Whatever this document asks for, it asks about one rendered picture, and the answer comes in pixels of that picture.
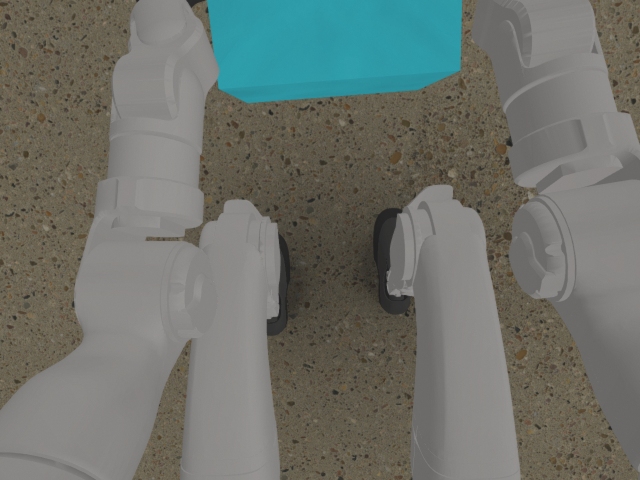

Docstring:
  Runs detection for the right robot upper arm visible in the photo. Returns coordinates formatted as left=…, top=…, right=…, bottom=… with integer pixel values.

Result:
left=508, top=180, right=640, bottom=480

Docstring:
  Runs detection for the robot right foot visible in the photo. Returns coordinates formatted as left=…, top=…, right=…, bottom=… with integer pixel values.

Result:
left=373, top=208, right=411, bottom=315

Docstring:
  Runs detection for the carton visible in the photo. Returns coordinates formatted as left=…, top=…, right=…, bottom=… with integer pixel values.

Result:
left=207, top=0, right=462, bottom=103

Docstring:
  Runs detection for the right robot shin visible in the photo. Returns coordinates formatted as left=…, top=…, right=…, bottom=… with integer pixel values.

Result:
left=386, top=185, right=486, bottom=297

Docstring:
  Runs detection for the left robot forearm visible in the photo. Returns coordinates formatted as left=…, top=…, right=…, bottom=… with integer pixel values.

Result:
left=74, top=0, right=219, bottom=326

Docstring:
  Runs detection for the right robot forearm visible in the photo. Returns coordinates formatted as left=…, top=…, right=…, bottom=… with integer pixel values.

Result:
left=471, top=0, right=640, bottom=194

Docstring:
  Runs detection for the left robot upper arm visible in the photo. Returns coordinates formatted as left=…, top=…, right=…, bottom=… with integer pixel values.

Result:
left=0, top=241, right=218, bottom=480

